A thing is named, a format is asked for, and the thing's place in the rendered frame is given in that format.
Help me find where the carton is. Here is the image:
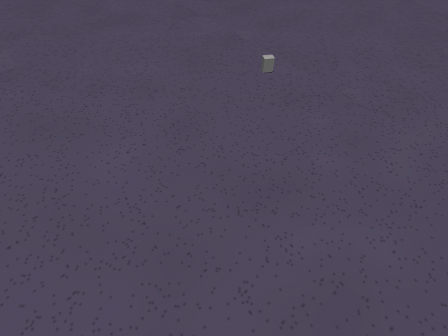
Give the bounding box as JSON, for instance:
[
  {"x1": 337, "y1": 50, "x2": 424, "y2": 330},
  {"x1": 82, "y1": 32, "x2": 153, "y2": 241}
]
[{"x1": 261, "y1": 55, "x2": 275, "y2": 73}]

